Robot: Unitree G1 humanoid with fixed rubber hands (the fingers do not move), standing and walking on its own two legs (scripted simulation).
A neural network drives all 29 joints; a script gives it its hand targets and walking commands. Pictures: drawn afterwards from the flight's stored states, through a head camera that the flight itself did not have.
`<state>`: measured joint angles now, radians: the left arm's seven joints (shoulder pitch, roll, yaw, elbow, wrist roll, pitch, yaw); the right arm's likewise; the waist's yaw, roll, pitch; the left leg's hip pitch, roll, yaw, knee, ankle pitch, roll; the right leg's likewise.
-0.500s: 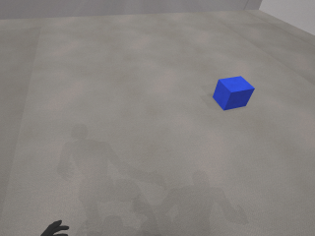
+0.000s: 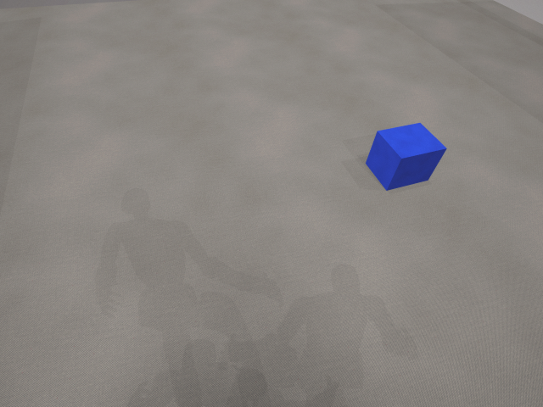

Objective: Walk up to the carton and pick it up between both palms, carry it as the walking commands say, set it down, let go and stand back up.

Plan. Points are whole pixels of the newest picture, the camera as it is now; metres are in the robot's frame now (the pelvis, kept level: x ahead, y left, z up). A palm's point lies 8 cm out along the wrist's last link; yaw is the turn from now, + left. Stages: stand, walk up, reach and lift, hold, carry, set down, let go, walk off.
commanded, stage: walk up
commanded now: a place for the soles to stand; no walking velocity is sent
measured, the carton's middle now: (403, 156) +1.37 -0.72 -0.64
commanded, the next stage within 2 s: none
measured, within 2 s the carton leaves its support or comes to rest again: neither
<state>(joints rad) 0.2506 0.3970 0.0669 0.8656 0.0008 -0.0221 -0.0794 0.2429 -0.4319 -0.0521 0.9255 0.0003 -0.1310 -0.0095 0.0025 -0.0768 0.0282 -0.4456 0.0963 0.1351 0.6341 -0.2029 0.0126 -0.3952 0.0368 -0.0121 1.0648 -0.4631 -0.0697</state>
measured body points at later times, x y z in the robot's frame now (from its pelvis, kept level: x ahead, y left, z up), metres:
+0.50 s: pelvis +0.17 -0.09 +0.01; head +0.19 -0.08 +0.46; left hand +0.21 +0.23 -0.11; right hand +0.25 -0.44 -0.09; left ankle +0.25 +0.06 -0.70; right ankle +0.14 -0.16 -0.72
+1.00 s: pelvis +0.32 -0.17 -0.01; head +0.33 -0.15 +0.44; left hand +0.43 +0.14 -0.12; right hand +0.38 -0.52 -0.09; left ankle +0.32 -0.02 -0.67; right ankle +0.35 -0.26 -0.72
